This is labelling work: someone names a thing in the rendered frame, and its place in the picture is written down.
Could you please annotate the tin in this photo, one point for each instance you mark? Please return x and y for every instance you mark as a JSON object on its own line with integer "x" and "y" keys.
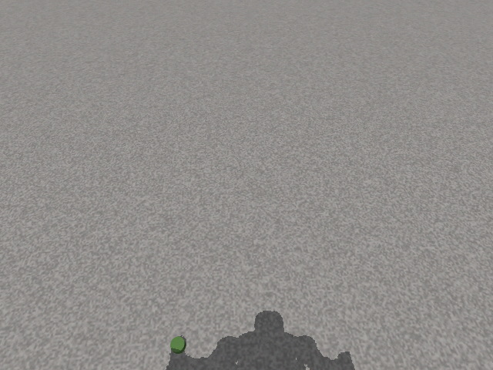
{"x": 178, "y": 345}

